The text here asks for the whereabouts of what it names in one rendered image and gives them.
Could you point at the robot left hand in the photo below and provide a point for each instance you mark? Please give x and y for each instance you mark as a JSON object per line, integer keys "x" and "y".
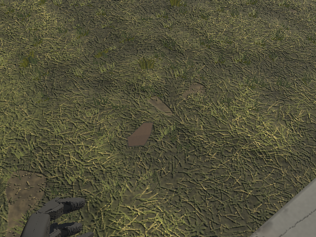
{"x": 38, "y": 224}

